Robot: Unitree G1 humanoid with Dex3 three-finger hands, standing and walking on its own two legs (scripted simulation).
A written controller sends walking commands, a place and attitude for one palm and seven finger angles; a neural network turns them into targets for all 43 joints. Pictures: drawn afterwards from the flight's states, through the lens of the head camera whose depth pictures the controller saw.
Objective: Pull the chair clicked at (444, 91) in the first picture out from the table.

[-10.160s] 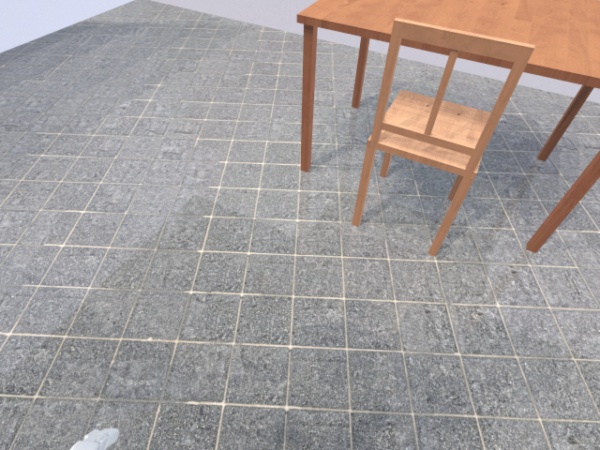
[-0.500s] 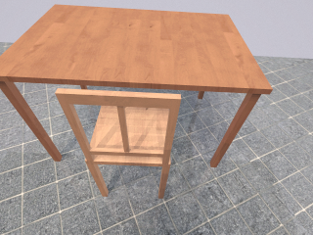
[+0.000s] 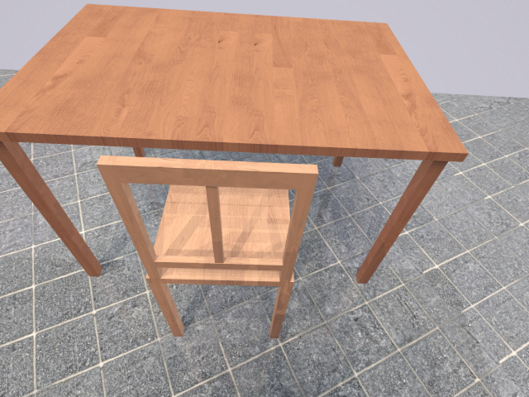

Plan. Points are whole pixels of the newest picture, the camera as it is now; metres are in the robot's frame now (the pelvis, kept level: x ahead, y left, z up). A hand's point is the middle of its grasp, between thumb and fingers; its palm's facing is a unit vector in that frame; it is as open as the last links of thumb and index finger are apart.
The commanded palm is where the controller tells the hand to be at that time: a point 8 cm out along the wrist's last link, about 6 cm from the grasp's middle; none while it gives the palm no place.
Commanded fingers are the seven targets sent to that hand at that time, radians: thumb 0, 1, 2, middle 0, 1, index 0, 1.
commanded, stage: look again from close up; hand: left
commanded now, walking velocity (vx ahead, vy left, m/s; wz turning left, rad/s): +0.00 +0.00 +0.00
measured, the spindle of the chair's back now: (216, 227) +0.45 +0.13 -0.08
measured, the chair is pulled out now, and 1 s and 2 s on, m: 0.00 0.00 0.00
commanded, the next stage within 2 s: shuffle to correct the standing spot in 0.18 s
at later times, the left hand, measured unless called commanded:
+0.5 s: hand out of the picture -0.01 +0.15 -0.19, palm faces +0.00 -0.99 -0.14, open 7.4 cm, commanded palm none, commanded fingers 0.00 0.90 0.90 -0.20 -0.30 -0.20 -0.30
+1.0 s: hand out of the picture +0.05 +0.09 -0.18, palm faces +0.09 -0.98 -0.20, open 7.2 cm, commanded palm none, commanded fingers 0.00 0.90 0.90 -0.20 -0.30 -0.20 -0.30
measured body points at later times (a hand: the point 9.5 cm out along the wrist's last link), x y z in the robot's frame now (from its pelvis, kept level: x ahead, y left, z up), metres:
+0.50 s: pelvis +0.00 -0.01 +0.00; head +0.02 +0.01 +0.45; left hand -0.01 +0.20 -0.17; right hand -0.02 -0.22 -0.16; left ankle -0.04 +0.04 -0.74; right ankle -0.04 -0.14 -0.73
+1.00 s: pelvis +0.04 -0.09 +0.00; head +0.06 -0.08 +0.45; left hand +0.05 +0.14 -0.17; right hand +0.08 -0.32 -0.16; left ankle -0.01 +0.02 -0.74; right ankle +0.06 -0.19 -0.74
